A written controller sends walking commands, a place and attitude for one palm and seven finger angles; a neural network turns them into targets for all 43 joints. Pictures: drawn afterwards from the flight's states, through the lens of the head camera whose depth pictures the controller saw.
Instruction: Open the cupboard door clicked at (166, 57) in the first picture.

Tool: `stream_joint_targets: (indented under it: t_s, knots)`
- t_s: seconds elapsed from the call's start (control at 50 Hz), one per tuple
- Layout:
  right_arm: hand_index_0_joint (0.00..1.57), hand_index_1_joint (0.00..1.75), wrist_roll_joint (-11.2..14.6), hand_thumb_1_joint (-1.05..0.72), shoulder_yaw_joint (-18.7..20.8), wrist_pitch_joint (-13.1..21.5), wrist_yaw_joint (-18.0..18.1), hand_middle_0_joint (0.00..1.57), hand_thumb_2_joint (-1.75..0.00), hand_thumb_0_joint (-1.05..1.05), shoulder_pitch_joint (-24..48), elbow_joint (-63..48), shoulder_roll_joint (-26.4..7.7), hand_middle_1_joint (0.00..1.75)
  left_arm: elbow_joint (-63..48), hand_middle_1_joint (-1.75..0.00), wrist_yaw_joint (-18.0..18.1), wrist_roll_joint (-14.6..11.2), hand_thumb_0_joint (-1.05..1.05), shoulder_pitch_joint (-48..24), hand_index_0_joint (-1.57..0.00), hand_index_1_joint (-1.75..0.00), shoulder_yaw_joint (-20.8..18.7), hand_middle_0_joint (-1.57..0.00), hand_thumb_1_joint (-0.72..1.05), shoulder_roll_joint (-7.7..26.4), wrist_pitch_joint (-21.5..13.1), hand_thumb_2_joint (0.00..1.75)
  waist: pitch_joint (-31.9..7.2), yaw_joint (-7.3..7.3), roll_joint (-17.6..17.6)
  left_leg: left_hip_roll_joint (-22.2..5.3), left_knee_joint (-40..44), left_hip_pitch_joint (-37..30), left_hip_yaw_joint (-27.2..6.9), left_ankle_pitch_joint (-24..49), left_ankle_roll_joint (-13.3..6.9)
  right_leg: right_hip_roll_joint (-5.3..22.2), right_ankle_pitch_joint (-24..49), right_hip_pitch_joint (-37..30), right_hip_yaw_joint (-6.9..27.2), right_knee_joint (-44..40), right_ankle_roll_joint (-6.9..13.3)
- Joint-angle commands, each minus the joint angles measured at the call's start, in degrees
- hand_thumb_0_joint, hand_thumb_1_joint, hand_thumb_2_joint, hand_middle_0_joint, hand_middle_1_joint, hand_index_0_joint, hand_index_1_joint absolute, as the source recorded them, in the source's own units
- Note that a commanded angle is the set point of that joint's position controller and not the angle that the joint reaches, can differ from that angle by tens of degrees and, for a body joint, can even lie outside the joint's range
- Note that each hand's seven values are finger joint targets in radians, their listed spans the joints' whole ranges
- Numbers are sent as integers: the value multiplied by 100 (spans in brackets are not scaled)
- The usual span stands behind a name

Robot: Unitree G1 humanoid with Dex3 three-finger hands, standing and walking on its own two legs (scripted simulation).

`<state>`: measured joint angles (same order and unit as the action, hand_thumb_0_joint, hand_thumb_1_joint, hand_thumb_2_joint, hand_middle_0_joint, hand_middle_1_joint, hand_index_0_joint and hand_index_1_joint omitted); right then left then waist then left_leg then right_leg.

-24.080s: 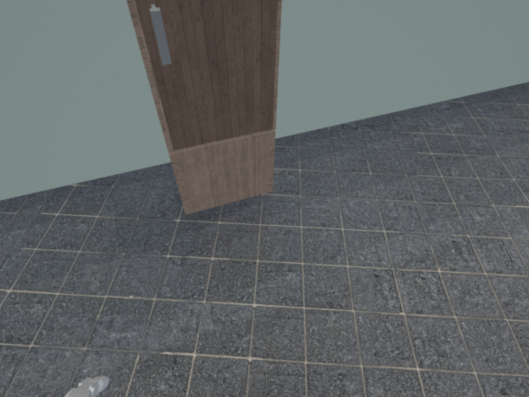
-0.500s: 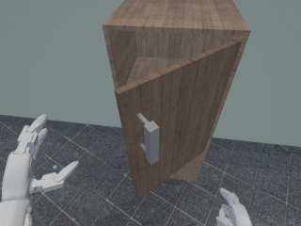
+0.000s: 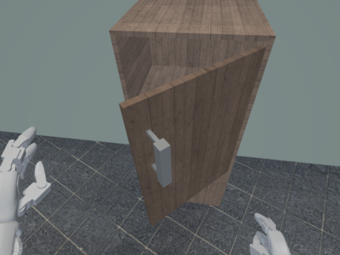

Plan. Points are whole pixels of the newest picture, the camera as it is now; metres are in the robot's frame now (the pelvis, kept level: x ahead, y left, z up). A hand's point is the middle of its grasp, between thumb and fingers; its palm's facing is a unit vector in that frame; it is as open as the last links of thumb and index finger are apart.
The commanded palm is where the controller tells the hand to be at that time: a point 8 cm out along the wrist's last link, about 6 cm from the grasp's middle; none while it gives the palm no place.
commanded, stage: draw the hand back to the body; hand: left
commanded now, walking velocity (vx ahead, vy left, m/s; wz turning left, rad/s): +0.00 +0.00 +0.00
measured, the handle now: (157, 158) +0.31 +0.07 +0.09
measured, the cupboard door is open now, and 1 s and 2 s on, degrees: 44 44 44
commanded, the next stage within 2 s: step back with the hand held close in 0.10 s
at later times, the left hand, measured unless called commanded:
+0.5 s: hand (45, 195) +0.17 +0.25 +0.13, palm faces +0.34 -0.80 -0.49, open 7.4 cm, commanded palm +0.12 +0.30 +0.17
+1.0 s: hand out of the picture +0.09 +0.30 +0.14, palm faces +0.43 -0.78 -0.45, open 7.4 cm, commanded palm +0.03 +0.34 +0.17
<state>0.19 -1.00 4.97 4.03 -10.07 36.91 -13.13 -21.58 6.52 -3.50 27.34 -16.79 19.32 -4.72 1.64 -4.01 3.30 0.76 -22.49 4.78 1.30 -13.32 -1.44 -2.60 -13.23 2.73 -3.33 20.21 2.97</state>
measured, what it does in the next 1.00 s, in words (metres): shifts its weight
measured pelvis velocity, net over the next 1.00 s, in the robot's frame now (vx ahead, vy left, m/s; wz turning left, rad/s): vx -0.11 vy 0.04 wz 0.02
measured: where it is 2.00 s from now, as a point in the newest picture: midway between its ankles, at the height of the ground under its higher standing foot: outside the picture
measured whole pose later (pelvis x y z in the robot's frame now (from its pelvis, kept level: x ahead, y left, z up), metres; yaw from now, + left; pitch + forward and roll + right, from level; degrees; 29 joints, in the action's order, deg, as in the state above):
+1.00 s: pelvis -0.11 +0.04 -0.02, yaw +1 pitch -1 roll -2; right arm 0.1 -0.6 3.6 4.5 -12.6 32.6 -12.4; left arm -31.8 9.6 -0.9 31.0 -23.4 23.1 -10.8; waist 3.3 -0.5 -0.6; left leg 2.1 -38.1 25.8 1.8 -17.0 -2.8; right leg -0.8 -8.9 22.1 -3.2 32.3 1.1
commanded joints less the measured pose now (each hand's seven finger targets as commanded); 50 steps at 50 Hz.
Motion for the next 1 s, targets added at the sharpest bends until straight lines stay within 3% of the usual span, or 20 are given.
stream_joint_targets:
  t_s: [0.0,0.1,0.18,0.2,0.22,0.24,0.28,0.3,0.36,0.42,0.48,0.52,0.62,0.7,0.76,0.8,0.84,0.88,0.94,0.98]
  knots:
    - [20,30,19,-90,186,318,38,20,-90,0,769,-908,-585,30,-1343,-30,136,-12,0,-577,-20,-30,-915,-20,90,1246,-442,90,-535,-2,230,-139,120,-157,-202,1482,-7,326,1328,61,367,-340,-147]
    - [20,30,23,-90,192,316,23,20,-90,0,789,-885,-579,30,-1063,-30,101,-39,0,-512,-20,-30,-818,-20,90,1098,-426,90,-249,18,-2,-152,165,-115,-198,1251,-21,304,1074,234,362,-443,-168]
    - [20,30,29,-90,211,310,26,20,-90,0,798,-893,-570,30,-1000,-30,74,-59,0,-506,-20,-30,-767,-20,90,1033,-467,90,-301,27,-115,-148,167,-152,-166,1036,-65,321,859,285,429,-507,-202]
    - [20,30,41,-90,205,338,41,20,-90,0,831,-913,-602,30,-1418,-30,107,-48,0,-949,-20,-30,-894,-20,90,1294,-517,90,-487,20,71,-140,161,-204,-195,1057,-51,336,875,186,426,-488,-188]
    - [20,30,109,-90,234,238,30,20,-90,0,671,-1078,-742,30,-1574,-30,136,-49,0,-1131,-20,-30,-1654,-20,90,1986,-703,90,3,235,-199,-245,-56,183,-425,722,-165,625,986,880,967,-745,-234]
    - [20,30,74,-90,254,156,22,20,-90,0,658,-975,-656,30,-1123,-30,62,-35,0,-570,-20,-30,-1251,-20,90,1461,-694,90,-91,269,-408,-223,-255,184,-434,637,-164,787,933,934,999,-753,-223]
    - [20,30,70,-90,269,47,-8,20,-90,0,624,-1063,-659,30,-1106,-30,30,12,0,-205,-20,-30,-985,-20,90,1216,-636,90,-201,284,-533,-217,-437,177,-371,686,-149,896,949,1083,983,-733,-263]
    - [20,30,63,-90,289,32,12,20,-90,0,660,-1071,-673,30,-1178,-30,37,10,0,-171,-20,-30,-1007,-20,90,1241,-671,90,-264,283,-297,-230,-423,207,-377,814,-145,931,1139,1053,913,-639,-239]
    - [20,30,86,-90,334,-69,20,20,-90,0,546,-1165,-693,30,-1354,-30,84,19,0,188,-20,-30,-1034,-20,90,1258,-666,90,-787,305,-143,-363,-444,210,-340,1302,-114,922,1757,806,833,-231,-275]
    - [20,30,117,-90,372,-160,69,20,-90,0,533,-1243,-668,30,-1586,-30,163,13,0,330,-20,-30,-1227,-20,90,1452,-647,90,-1115,311,-259,-463,-481,299,-399,1786,-94,910,2277,571,740,108,-275]
    - [20,30,144,-90,404,-195,96,20,-90,0,524,-1351,-668,30,-1911,-30,212,10,0,355,-20,-30,-1344,-20,90,1582,-669,90,-1201,325,-352,-504,-565,429,-449,1892,-90,896,2403,625,820,296,-238]
    - [20,30,138,-90,399,-188,135,20,-90,0,533,-1377,-662,30,-2018,-30,257,16,0,426,-20,-30,-1408,-20,90,1631,-673,90,-1180,314,-89,-576,-462,610,-594,1888,-90,866,2158,609,788,447,-188]
    - [20,30,107,-90,394,-164,137,20,-90,0,499,-1434,-701,30,-2042,-30,300,42,0,641,-20,-30,-1477,-20,90,1577,-725,90,-942,296,173,-784,-38,1367,-914,973,-182,619,931,603,732,663,-220]
    - [20,30,77,-90,404,-93,125,20,-90,0,451,-1451,-767,30,-1966,-30,310,98,0,632,-20,-30,-1481,-20,90,1485,-789,90,-678,327,290,-864,270,2199,-1063,-512,-281,524,239,478,765,860,-216]
    - [20,30,65,-90,386,-31,113,20,-90,0,378,-1474,-782,30,-1874,-30,320,172,0,452,-20,-30,-1446,-20,90,1405,-833,90,-410,382,126,-947,455,2979,-1175,-1815,-395,492,-391,370,851,1030,-244]
    - [20,30,29,-90,407,10,132,20,-90,0,343,-1453,-825,30,-1901,-30,336,234,0,262,-20,-30,-1508,-20,90,1482,-871,90,-293,391,85,-894,374,3194,-1162,-2144,-407,534,-737,426,945,919,-216]
    - [20,30,24,-90,394,70,112,20,-90,0,287,-1452,-787,30,-1976,-30,342,262,0,122,-20,-30,-1421,-20,90,1406,-918,90,-308,416,-31,-788,134,3080,-1097,-2298,-365,619,-1196,714,1064,735,-145]
    - [20,30,13,-90,399,111,104,20,-90,0,219,-1400,-769,30,-2093,-30,370,266,0,22,-20,-30,-1373,-20,90,1411,-958,90,-310,437,-299,-539,-486,2476,-942,-2049,-233,841,-1679,1474,1323,234,17]
    - [20,30,-18,-90,367,172,95,20,-90,0,115,-1222,-700,30,-2333,-30,452,219,0,-76,-20,-30,-1394,-20,90,1529,-1046,90,-571,500,-715,-240,-1529,1311,-708,-1152,-58,1376,-1319,2430,1582,-111,276]
    - [20,30,-18,-90,354,193,97,20,-90,0,117,-1181,-707,30,-2381,-30,490,201,0,-44,-20,-30,-1425,-20,90,1540,-1085,90,-639,511,-447,-295,-1438,1172,-791,-1243,-84,1338,-1275,2606,1377,95,212]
